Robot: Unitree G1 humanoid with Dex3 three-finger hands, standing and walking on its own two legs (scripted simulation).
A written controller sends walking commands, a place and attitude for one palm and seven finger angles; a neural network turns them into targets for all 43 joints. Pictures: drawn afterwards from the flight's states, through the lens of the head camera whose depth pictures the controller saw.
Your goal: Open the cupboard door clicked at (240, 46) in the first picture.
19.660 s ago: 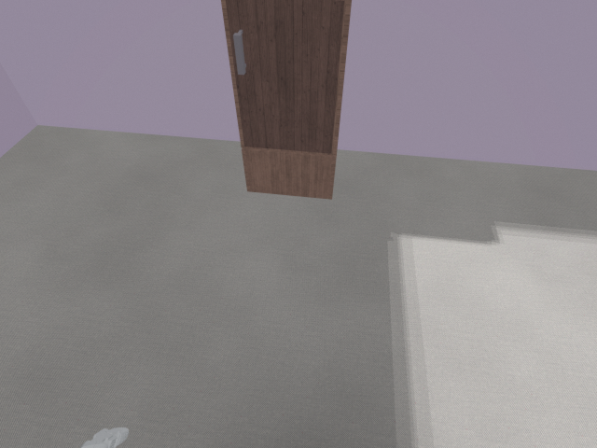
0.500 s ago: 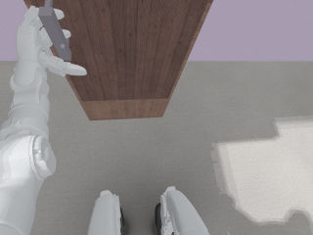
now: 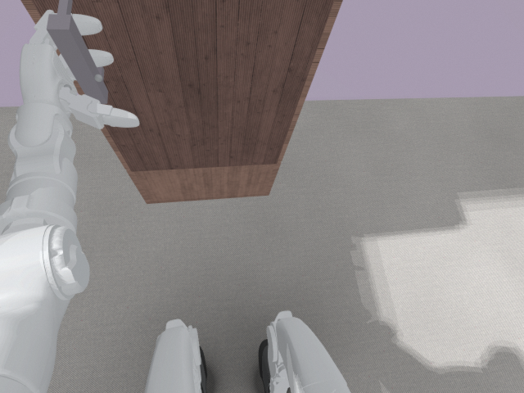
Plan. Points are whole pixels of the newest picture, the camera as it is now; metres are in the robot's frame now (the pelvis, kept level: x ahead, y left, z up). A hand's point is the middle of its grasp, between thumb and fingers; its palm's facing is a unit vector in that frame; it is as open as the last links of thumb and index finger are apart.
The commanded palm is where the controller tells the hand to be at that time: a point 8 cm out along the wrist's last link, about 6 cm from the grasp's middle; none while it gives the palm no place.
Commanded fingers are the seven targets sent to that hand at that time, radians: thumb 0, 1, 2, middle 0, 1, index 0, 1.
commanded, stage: close the thumb around the handle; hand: left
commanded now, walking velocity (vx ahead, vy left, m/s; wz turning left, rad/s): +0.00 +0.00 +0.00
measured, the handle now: (83, 53) +0.59 +0.19 +0.06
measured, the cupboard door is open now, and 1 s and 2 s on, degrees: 0 3 46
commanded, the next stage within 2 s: pull the door open along its arc in 0.68 s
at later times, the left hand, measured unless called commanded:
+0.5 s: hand (99, 77) +0.55 +0.17 +0.06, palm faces +0.00 -1.00 -0.03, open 7.2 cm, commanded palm +0.53 +0.20 +0.06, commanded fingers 0.00 0.90 0.90 -0.40 -1.35 -0.40 -1.35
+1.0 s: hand (102, 87) +0.53 +0.16 +0.06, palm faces +0.00 -1.00 -0.01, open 5.6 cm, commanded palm +0.49 +0.20 +0.06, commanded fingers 0.00 0.90 0.90 -0.40 -1.35 -0.40 -1.35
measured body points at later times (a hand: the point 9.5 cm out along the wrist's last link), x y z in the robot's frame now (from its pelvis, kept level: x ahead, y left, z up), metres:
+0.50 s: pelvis +0.00 +0.01 +0.00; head +0.17 +0.03 +0.42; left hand +0.55 +0.22 +0.07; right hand -0.02 -0.25 -0.11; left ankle +0.04 +0.11 -0.62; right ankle +0.02 -0.11 -0.62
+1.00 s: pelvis +0.01 +0.01 +0.01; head +0.17 +0.02 +0.43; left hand +0.53 +0.22 +0.07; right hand +0.00 -0.25 -0.10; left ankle +0.04 +0.11 -0.62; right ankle +0.02 -0.11 -0.62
